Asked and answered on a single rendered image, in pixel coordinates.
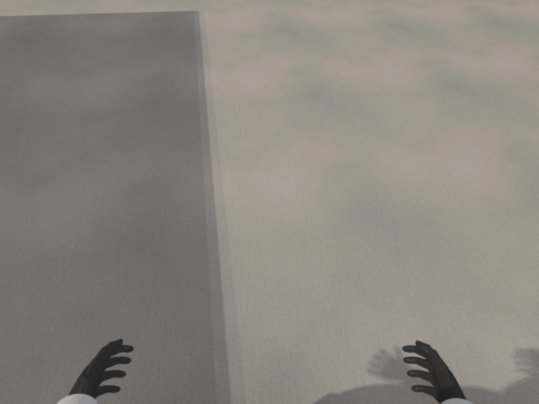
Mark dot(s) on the right robot hand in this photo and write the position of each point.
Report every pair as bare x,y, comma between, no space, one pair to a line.
444,382

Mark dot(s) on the left robot hand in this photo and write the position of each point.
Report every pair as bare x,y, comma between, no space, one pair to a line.
94,374

